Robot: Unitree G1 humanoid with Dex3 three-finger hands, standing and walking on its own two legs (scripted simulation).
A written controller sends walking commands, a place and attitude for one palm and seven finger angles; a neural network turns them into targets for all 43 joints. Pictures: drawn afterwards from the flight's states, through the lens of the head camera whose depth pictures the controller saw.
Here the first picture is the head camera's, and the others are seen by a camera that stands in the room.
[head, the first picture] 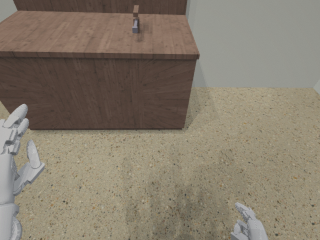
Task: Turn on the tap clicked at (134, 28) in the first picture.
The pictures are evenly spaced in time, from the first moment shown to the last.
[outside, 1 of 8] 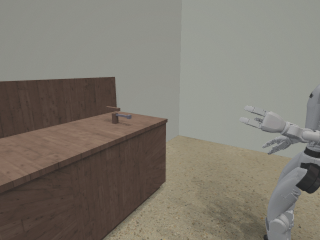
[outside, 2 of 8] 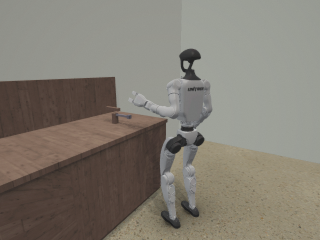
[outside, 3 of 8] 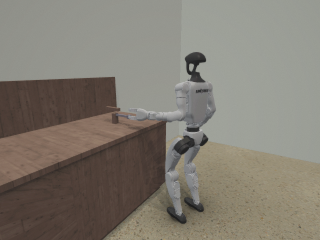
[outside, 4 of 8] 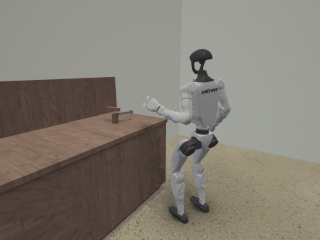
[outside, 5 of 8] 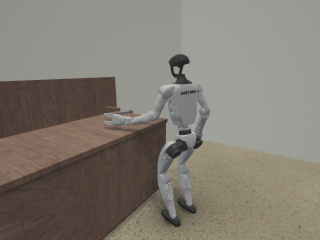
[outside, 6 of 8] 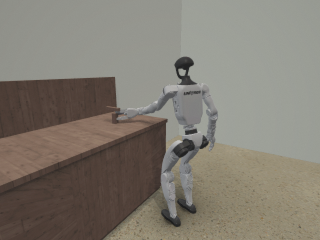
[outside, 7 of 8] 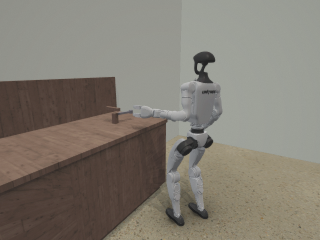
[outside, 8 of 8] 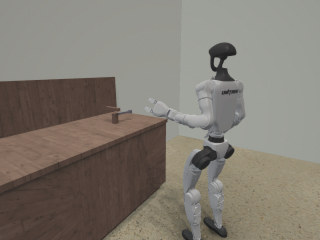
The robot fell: no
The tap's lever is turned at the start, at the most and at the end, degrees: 0 86 80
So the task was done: no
